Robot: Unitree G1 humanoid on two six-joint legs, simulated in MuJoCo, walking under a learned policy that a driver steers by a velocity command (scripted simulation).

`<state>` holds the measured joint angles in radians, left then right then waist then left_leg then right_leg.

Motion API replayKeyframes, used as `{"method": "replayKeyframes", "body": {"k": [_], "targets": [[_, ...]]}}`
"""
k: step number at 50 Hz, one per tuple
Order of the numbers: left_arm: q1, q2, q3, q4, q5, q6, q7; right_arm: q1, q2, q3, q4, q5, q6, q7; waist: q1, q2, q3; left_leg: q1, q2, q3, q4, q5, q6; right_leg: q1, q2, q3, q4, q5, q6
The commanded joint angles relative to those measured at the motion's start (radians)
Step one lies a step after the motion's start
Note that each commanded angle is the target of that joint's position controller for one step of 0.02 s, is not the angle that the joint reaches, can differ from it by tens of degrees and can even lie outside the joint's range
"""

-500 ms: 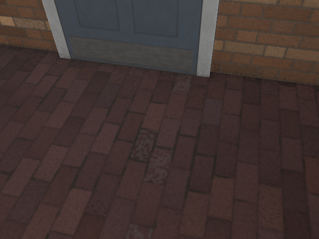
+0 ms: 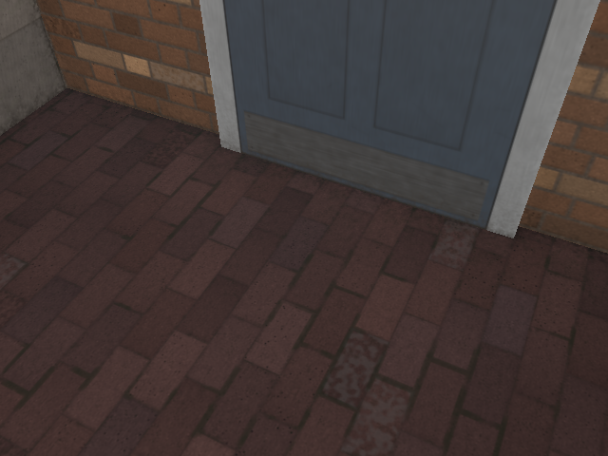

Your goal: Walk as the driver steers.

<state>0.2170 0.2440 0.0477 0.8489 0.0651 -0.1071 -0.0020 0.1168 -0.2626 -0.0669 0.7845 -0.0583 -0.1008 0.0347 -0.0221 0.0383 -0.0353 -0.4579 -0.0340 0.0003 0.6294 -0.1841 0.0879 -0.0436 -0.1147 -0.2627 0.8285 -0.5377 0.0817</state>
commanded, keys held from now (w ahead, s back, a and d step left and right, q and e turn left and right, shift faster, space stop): q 0.12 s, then e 0.70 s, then w+e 0.18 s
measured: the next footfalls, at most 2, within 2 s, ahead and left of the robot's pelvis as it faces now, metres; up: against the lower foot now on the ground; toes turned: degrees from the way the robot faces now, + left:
right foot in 0.32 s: +0.20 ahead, -0.15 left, +0.00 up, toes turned +4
right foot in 0.80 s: +0.12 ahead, -0.19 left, +0.00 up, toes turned -9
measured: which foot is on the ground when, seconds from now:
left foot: down 0.00-0.80, up 0.82-1.00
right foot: up 0.00-0.30, down 0.32-0.54, up 0.56-0.78, down 0.80-1.00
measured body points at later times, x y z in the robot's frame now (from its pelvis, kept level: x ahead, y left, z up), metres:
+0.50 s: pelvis +0.08 -0.02 +0.00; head +0.10 -0.02 +0.45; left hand +0.20 +0.23 -0.11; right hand +0.27 -0.26 -0.09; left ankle +0.09 +0.09 -0.72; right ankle +0.16 -0.16 -0.72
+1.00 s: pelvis +0.11 -0.11 +0.01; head +0.13 -0.13 +0.46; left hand +0.26 +0.10 -0.09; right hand +0.20 -0.41 -0.09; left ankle +0.13 +0.05 -0.63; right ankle +0.08 -0.19 -0.72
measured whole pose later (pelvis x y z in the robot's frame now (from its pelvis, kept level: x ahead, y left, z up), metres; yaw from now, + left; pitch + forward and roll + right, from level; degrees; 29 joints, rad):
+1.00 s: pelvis +0.11 -0.11 +0.01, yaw -13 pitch +5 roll +1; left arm 0.35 0.19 0.03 0.69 0.02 -0.11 -0.04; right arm 0.18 -0.28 -0.07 0.73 -0.08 -0.06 -0.04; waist 0.01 0.03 -0.05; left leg -0.64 0.04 -0.06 1.21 -0.33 -0.08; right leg -0.34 0.08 0.06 0.54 -0.29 -0.08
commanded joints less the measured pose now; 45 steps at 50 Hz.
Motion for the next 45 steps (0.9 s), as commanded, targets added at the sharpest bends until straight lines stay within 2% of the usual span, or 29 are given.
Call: {"method": "replayKeyframes", "body": {"k": [1,2,3,4,5,7,8,10,11,13,14,15,17,18,19,21,25,27,29,31,34,38,39,40,41,42,43,44,45], "targets": [[-0.225,0.002,-0.01,-0.21,-0.032,-0.043,-0.048,0.469,-0.206,-0.081,0.094,-0.018,-0.014,-0.044,-0.235,-0.01,-0.117,0.796,0.319,-0.548,-0.206,0.636,0.304,-0.882,0.099,0.324,0.652,-0.148,-0.005],[-0.25,0.071,0.011,-0.222,-0.028,-0.049,-0.022,0.359,-0.175,-0.079,0.081,0.018,-0.017,-0.043,-0.183,0.012,-0.05,0.616,0.306,-0.467,-0.227,0.518,0.28,-0.882,0.048,0.344,0.647,-0.113,-0.017],[-0.16,0.093,0.018,-0.213,-0.01,-0.05,0.01,0.24,-0.098,-0.057,0.057,0.039,-0.013,-0.031,-0.085,0.03,-0.076,0.423,0.276,-0.407,-0.279,0.468,0.266,-0.745,0.008,0.357,0.551,-0.032,-0.057],[-0.083,0.065,0.011,-0.205,0.007,-0.046,0.027,0.146,-0.061,-0.038,0.032,0.045,-0.006,-0.017,0.012,0.008,-0.042,0.182,0.246,-0.385,-0.347,0.416,0.258,-0.574,-0.015,0.356,0.469,0.003,-0.07],[-0.062,0.059,0.005,-0.214,-0.003,-0.037,0.039,0.083,-0.046,-0.03,-0.015,0.036,0.002,-0.008,0.046,-0.024,-0.044,0.043,0.223,-0.373,-0.391,0.348,0.257,-0.483,-0.002,0.34,0.421,0.03,-0.055],[0.028,0.059,0.002,-0.19,-0.016,-0.021,0.016,-0.022,-0.115,-0.046,-0.091,0.028,-0.007,0.0,0.09,-0.053,-0.103,-0.066,0.185,-0.27,-0.377,0.421,0.228,-0.382,0.041,0.295,0.389,0.199,-0.031],[0.061,0.06,-0.001,-0.177,-0.031,-0.018,-0.011,-0.045,-0.14,-0.057,-0.11,0.022,-0.022,0.003,0.092,-0.031,-0.107,-0.099,0.168,-0.207,-0.354,0.507,0.204,-0.349,0.034,0.278,0.328,0.286,-0.014],[0.044,0.027,-0.014,-0.154,-0.035,-0.004,-0.06,0.008,-0.091,-0.04,-0.086,0.017,-0.042,0.003,0.058,-0.042,-0.079,-0.108,0.132,-0.163,-0.317,0.502,0.132,-0.311,0.008,0.279,0.133,0.44,0.005],[0.041,0.016,-0.018,-0.142,-0.028,0.004,-0.079,0.028,-0.06,-0.028,-0.066,0.029,-0.045,0.013,0.053,-0.019,-0.067,-0.099,0.133,-0.171,-0.294,0.453,0.103,-0.289,-0.014,0.292,0.052,0.483,0.012],[0.045,0.063,-0.004,-0.123,-0.029,0.004,-0.089,0.039,-0.074,-0.026,-0.053,0.052,-0.045,0.04,0.043,0.01,-0.062,-0.034,0.174,-0.226,-0.231,0.39,0.09,-0.268,-0.014,0.292,-0.054,0.476,0.023],[0.052,0.094,0.007,-0.115,-0.035,-0.003,-0.086,0.026,-0.084,-0.024,-0.054,0.061,-0.046,0.057,0.048,0.005,-0.07,0.007,0.196,-0.248,-0.197,0.393,0.091,-0.251,-0.015,0.286,-0.115,0.489,0.018],[-0.091,0.026,0.001,-0.169,-0.106,0.034,0.005,0.123,-0.034,-0.014,-0.038,0.049,0.017,0.005,0.036,-0.015,-0.146,0.066,0.17,-0.218,-0.192,0.243,0.088,-0.233,0.06,0.275,-0.316,0.49,-0.071],[-0.135,0.107,0.009,-0.183,-0.077,0.059,0.05,0.164,-0.006,-0.002,-0.057,0.033,0.05,-0.038,-0.037,-0.07,-0.126,0.022,0.064,-0.154,-0.106,-0.051,0.02,-0.182,-0.005,0.359,-0.293,0.783,-0.146],[-0.16,0.157,0.029,-0.192,-0.072,0.078,0.052,0.21,-0.016,-0.005,-0.055,0.033,0.066,-0.053,-0.065,-0.161,-0.13,0.025,0.009,-0.081,-0.072,-0.184,-0.013,-0.204,-0.028,0.409,-0.33,0.673,-0.194],[-0.166,0.14,0.035,-0.201,-0.072,0.09,0.051,0.173,-0.028,-0.008,-0.07,0.027,0.078,-0.065,-0.05,-0.176,-0.117,0.064,-0.003,-0.035,-0.046,-0.186,-0.035,-0.276,-0.04,0.465,-0.394,0.481,-0.213],[-0.157,0.078,0.021,-0.209,-0.061,0.107,0.044,0.084,-0.031,-0.015,-0.098,0.031,0.116,-0.074,-0.023,-0.126,-0.075,0.11,0.016,-0.026,-0.037,-0.178,-0.044,-0.377,-0.027,0.497,-0.424,0.331,-0.19],[-0.099,0.097,0.039,-0.212,-0.086,0.126,0.058,0.059,-0.029,-0.028,-0.146,0.042,0.136,-0.067,0.005,-0.063,-0.063,0.135,0.083,-0.064,-0.066,-0.149,-0.016,-0.429,0.051,0.427,-0.345,0.328,-0.157],[-0.1,0.075,0.037,-0.234,-0.085,0.133,0.059,0.052,-0.06,-0.041,-0.164,0.042,0.132,-0.063,0.017,0.067,-0.067,0.16,0.19,-0.174,-0.166,-0.084,0.037,-0.479,0.12,0.348,-0.205,0.335,-0.13],[-0.085,0.07,0.041,-0.251,-0.072,0.128,0.044,0.013,-0.103,-0.053,-0.191,0.04,0.118,-0.067,0.038,0.194,-0.086,0.224,0.378,-0.36,-0.227,0.101,0.145,-0.563,0.146,0.285,-0.013,0.191,-0.108],[-0.103,0.074,0.049,-0.255,-0.077,0.126,0.029,0.019,-0.108,-0.052,-0.212,0.037,0.102,-0.084,0.017,0.119,-0.087,0.285,0.462,-0.406,-0.207,0.349,0.209,-0.648,0.119,0.318,0.227,0.007,-0.094],[-0.096,0.046,0.032,-0.263,-0.077,0.133,0.024,-0.049,-0.113,-0.052,-0.207,0.064,0.098,-0.087,0.048,0.083,-0.105,0.305,0.399,-0.246,-0.176,0.412,0.131,-0.623,0.066,0.321,0.195,0.047,-0.081],[-0.056,0.042,0.038,-0.244,-0.09,0.119,0.025,-0.04,-0.108,-0.049,-0.189,0.068,0.119,-0.094,0.041,0.141,-0.101,0.206,0.299,-0.013,-0.084,0.28,0.022,-0.346,0.167,0.131,-0.165,0.313,-0.096],[-0.025,0.043,0.043,-0.235,-0.086,0.119,0.024,-0.005,-0.101,-0.049,-0.176,0.071,0.123,-0.094,0.043,0.123,-0.087,0.166,0.284,0.015,-0.031,0.188,-0.011,-0.27,0.191,0.129,-0.263,0.398,-0.114],[0.006,0.098,0.064,-0.239,-0.078,0.113,0.025,0.029,-0.066,-0.046,-0.18,0.064,0.127,-0.097,0.026,-0.021,-0.077,0.027,0.225,0.093,0.158,0.015,-0.08,-0.139,0.117,0.291,-0.318,0.671,-0.16],[0.026,0.213,0.086,-0.278,-0.064,0.107,0.034,-0.026,-0.007,-0.02,-0.248,0.03,0.125,-0.097,0.024,-0.355,-0.057,-0.314,0.102,0.118,0.522,-0.455,-0.183,0.0,-0.16,0.716,-0.351,1.125,-0.324],[0.097,0.213,0.079,-0.296,-0.044,0.091,0.017,-0.074,-0.045,-0.024,-0.262,0.033,0.113,-0.089,0.091,-0.272,-0.208,-0.345,0.073,-0.068,0.669,-0.51,-0.174,0.048,-0.244,0.842,-0.396,1.042,-0.455],[0.356,0.206,0.081,-0.21,0.014,-0.014,-0.019,0.069,-0.053,-0.03,-0.217,0.014,0.063,-0.065,0.103,-0.258,-0.197,-0.421,0.043,-0.217,0.616,-0.419,-0.176,0.107,-0.225,0.952,-0.51,0.166,-0.419],[0.257,0.15,0.066,-0.203,-0.022,-0.048,-0.042,0.015,-0.098,-0.035,-0.169,0.01,0.035,-0.075,0.088,-0.194,0.003,-0.522,0.074,-0.166,0.666,-0.32,-0.156,0.015,-0.153,0.869,-0.533,-0.175,-0.326],[0.146,0.11,0.04,-0.223,-0.046,-0.055,-0.053,0.02,-0.106,-0.035,-0.13,-0.022,0.016,-0.086,0.046,-0.188,0.04,-0.472,0.077,-0.129,0.653,-0.254,-0.149,-0.106,-0.096,0.8,-0.563,-0.178,-0.293]]}}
